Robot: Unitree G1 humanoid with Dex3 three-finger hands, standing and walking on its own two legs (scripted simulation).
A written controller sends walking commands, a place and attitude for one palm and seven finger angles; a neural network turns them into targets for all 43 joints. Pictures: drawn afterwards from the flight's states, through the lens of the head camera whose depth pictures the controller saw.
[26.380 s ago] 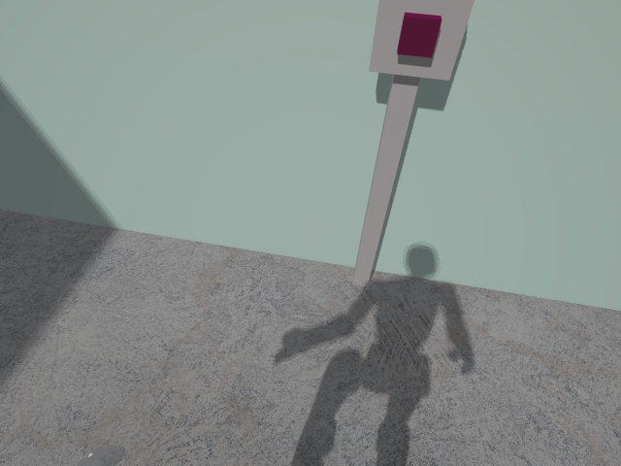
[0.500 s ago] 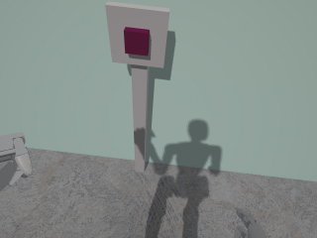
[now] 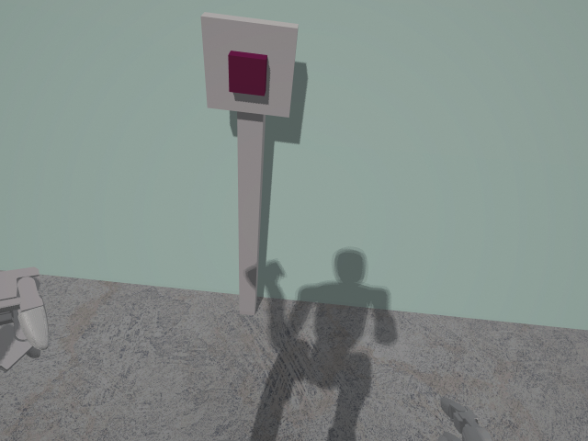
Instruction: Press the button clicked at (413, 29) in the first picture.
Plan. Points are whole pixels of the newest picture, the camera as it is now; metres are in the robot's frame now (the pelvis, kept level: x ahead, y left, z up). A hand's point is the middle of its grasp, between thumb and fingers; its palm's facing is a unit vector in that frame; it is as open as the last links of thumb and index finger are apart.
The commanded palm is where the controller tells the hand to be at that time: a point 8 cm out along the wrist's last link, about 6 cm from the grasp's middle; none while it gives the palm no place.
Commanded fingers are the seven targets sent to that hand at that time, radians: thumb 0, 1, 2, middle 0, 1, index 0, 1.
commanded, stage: stop stepping back and stand still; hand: left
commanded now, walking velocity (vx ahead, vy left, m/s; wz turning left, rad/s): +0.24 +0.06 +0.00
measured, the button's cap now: (248, 73) +0.72 +0.18 +0.19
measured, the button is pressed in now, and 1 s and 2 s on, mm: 0 0 0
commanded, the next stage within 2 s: let the arm hang, fingers relaxed in 0.74 s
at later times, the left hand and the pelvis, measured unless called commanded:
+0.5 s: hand out of the picture +0.10 +0.28 +0.17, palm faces +0.49 -0.76 -0.42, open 3.1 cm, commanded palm +0.06 +0.31 +0.18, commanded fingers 0.00 0.90 0.90 -1.30 -1.50 -1.30 -1.50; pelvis -0.05 +0.02 +0.00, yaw +4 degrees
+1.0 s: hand out of the picture +0.09 +0.30 -0.06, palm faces +0.14 -0.89 -0.43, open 3.0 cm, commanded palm none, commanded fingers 0.00 0.90 0.90 -0.97 -1.14 -0.97 -1.14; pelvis -0.06 +0.04 -0.01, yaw +5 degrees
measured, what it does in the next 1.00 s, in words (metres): steps on the spot: left foot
